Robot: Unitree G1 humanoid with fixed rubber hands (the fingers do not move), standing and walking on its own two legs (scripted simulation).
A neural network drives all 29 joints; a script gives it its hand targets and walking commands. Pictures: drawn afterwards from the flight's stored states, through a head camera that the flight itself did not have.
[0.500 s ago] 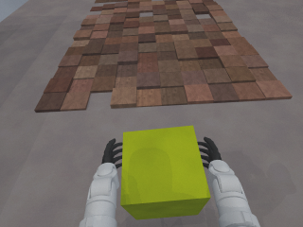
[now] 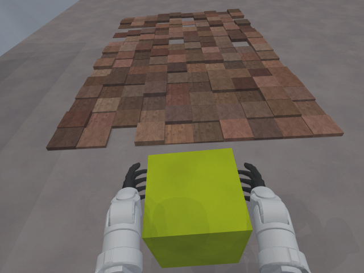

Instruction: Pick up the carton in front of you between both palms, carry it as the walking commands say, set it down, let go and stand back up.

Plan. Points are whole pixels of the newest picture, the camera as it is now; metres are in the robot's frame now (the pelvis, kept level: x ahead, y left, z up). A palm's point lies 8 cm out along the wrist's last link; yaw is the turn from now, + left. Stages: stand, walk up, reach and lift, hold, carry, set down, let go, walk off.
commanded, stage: reach and lift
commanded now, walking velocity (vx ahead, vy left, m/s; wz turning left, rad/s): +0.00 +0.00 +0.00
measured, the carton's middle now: (195, 211) +0.30 +0.00 -0.05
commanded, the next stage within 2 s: hold in 0.66 s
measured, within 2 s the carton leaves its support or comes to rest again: neither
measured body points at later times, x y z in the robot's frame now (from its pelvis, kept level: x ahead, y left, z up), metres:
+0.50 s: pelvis +0.02 +0.00 +0.01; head -0.01 -0.01 +0.46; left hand +0.33 +0.15 +0.04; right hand +0.32 -0.15 +0.03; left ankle +0.02 +0.12 -0.74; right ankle +0.04 -0.12 -0.74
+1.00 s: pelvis +0.01 +0.00 +0.01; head -0.04 +0.00 +0.45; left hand +0.31 +0.15 +0.06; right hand +0.31 -0.15 +0.05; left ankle +0.02 +0.12 -0.74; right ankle +0.04 -0.12 -0.74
